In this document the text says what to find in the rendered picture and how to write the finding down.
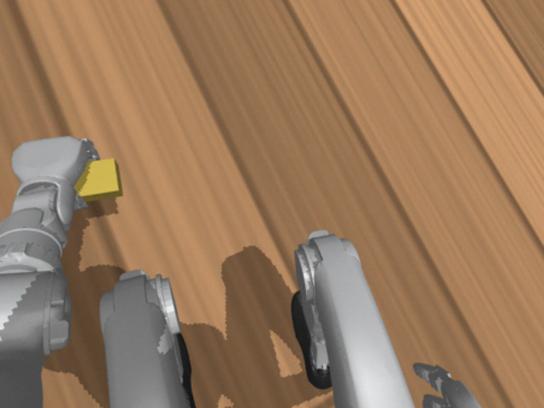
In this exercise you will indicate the right robot foot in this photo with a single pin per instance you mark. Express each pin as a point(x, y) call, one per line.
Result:
point(317, 377)

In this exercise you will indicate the left robot foot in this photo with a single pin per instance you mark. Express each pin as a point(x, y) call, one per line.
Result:
point(187, 372)

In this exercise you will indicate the left robot hand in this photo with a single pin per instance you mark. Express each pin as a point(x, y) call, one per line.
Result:
point(60, 157)

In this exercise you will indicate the left robot arm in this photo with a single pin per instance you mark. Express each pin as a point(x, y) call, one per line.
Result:
point(35, 309)

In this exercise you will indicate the right robot hand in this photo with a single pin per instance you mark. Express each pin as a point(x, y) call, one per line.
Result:
point(455, 393)

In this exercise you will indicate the small box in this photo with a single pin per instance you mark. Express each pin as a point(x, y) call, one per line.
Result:
point(100, 180)

